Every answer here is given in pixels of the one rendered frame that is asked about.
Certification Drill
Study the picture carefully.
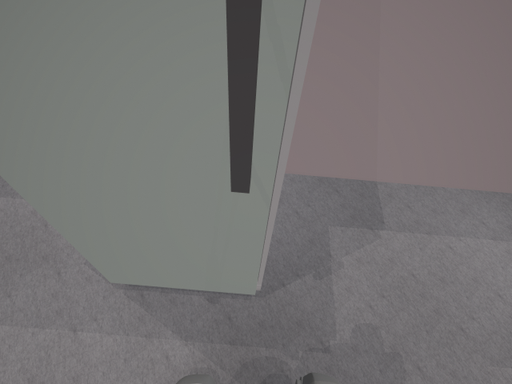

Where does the handle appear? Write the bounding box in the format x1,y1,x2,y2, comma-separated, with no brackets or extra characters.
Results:
226,0,262,194

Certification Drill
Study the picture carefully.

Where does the fridge door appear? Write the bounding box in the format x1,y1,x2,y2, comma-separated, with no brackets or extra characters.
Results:
0,0,305,295

